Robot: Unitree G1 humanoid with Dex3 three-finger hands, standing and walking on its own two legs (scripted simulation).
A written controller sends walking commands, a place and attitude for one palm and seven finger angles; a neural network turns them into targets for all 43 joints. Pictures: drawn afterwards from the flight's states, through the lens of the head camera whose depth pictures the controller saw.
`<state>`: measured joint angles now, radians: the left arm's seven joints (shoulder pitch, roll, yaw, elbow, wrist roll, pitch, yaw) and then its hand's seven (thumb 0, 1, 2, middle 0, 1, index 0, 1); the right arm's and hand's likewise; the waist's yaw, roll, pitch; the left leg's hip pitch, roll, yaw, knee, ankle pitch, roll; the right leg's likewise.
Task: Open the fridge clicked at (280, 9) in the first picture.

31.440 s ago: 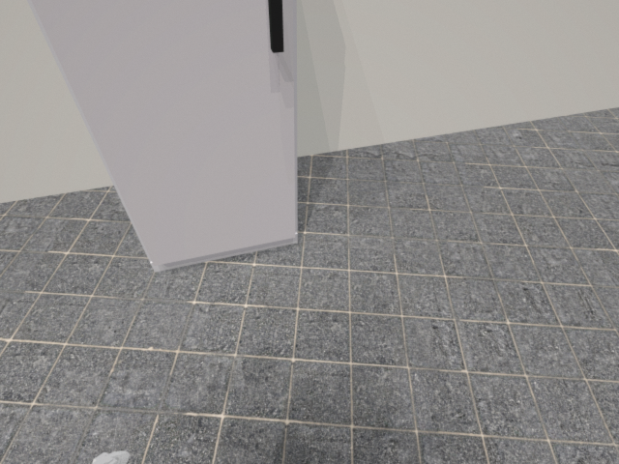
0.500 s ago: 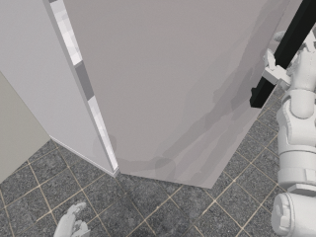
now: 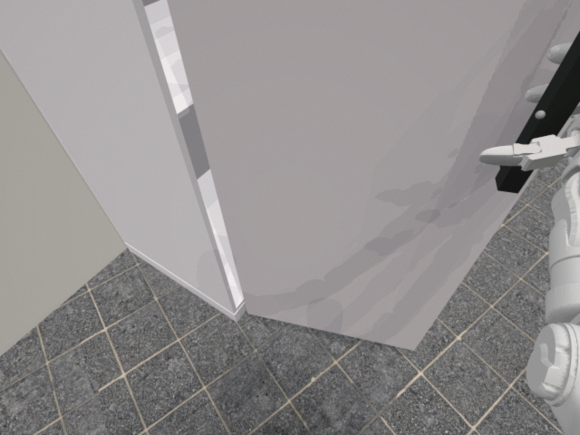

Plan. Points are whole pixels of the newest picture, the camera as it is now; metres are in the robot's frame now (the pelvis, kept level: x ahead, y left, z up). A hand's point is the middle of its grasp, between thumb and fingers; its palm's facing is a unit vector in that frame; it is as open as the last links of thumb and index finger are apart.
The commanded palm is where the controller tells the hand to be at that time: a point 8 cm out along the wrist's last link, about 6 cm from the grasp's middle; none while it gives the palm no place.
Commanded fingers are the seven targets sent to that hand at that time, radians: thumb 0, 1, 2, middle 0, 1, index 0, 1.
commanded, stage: loosen the grip on the handle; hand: right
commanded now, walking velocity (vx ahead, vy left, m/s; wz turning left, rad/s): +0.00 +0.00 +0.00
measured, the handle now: (569, 65) +0.49 -0.26 +0.28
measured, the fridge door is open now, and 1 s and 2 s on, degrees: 70 67 67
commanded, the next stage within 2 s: slip the hand off the handle in 0.12 s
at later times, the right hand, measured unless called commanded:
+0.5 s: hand out of the picture +0.45 -0.28 +0.24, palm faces +0.35 +0.93 -0.10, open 14.7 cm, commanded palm +0.42 -0.32 +0.24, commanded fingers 0.00 0.55 -0.20 0.25 1.15 0.25 1.15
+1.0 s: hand out of the picture +0.42 -0.30 +0.23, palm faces +0.29 +0.95 -0.10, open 14.7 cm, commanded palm +0.37 -0.34 +0.24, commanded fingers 0.00 0.55 -0.20 0.25 1.15 0.25 1.15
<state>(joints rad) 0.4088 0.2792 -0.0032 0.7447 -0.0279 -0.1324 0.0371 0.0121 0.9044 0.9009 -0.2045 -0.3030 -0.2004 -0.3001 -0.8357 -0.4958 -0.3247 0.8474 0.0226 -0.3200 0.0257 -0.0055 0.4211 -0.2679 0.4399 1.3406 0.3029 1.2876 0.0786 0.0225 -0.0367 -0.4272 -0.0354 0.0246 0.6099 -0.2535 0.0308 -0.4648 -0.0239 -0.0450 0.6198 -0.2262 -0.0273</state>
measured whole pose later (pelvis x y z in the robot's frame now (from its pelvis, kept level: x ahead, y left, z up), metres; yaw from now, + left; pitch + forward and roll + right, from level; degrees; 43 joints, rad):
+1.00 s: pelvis +0.05 -0.01 +0.01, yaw -1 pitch +4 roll +1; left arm 0.32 0.25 -0.03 0.66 -0.04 -0.09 0.09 0.01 0.90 0.90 -0.20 -0.30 -0.20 -0.30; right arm -0.46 -0.47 -0.43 0.40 0.18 -0.10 0.16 -0.01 0.55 -0.20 0.25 1.15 0.26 1.15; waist 0.00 -0.03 -0.08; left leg -0.31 -0.02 0.03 0.55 -0.31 0.01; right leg -0.37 0.00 -0.03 0.59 -0.29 -0.03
